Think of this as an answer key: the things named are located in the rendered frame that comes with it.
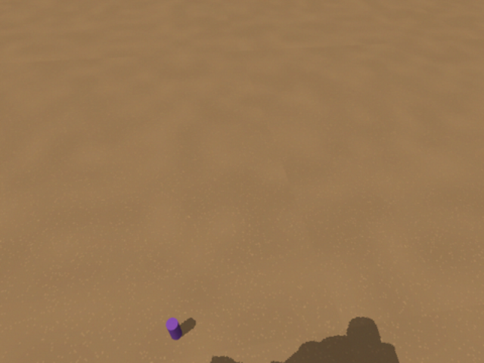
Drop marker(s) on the can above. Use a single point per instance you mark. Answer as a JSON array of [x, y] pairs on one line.
[[173, 328]]

